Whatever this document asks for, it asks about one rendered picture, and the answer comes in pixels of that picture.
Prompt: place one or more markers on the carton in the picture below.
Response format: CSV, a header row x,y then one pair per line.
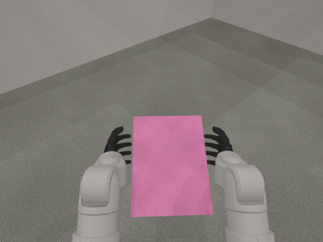
x,y
169,167

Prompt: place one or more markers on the robot right hand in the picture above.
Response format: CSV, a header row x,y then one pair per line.
x,y
222,139

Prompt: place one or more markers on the left robot forearm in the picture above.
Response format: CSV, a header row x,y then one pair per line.
x,y
99,199

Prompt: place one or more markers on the robot left hand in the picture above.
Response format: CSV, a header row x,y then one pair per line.
x,y
114,139

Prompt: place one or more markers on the right robot forearm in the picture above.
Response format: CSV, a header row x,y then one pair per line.
x,y
245,199

